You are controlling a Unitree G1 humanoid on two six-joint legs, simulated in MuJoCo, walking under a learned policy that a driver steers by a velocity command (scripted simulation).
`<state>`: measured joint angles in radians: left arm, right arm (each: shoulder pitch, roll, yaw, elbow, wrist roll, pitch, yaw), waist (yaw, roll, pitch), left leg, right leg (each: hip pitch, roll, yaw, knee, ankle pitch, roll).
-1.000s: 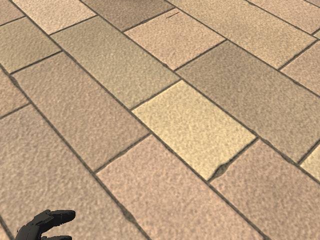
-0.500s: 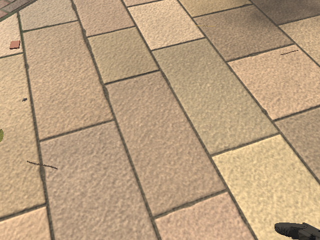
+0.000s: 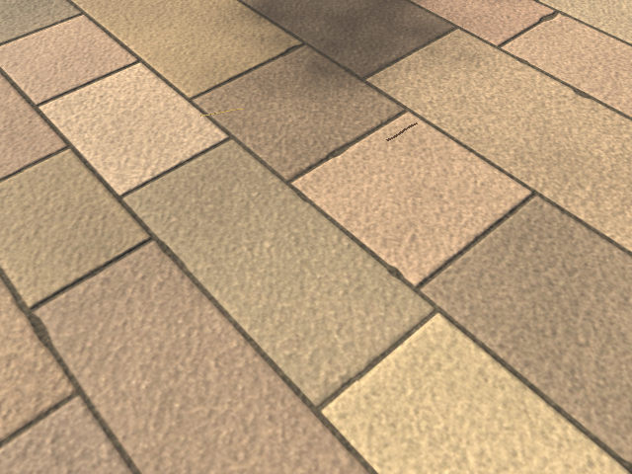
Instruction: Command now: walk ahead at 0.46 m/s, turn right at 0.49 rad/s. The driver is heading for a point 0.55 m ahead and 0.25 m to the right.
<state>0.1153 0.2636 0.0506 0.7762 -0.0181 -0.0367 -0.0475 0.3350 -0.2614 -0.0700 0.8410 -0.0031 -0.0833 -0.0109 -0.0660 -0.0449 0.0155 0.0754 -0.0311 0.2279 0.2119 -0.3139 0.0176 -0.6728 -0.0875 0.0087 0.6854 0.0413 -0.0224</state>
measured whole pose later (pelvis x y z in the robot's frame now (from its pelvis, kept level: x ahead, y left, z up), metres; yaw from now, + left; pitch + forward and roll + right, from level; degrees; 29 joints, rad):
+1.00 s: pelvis +0.21 -0.02 -0.01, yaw -36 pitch +2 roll +0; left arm 0.17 0.30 0.09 0.60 -0.02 0.07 -0.01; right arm 0.15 -0.30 -0.08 0.71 0.01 0.01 -0.03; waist -0.01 0.02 0.05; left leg -0.32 0.13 0.12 0.59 -0.29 -0.05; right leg -0.29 0.00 -0.02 0.56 -0.29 -0.01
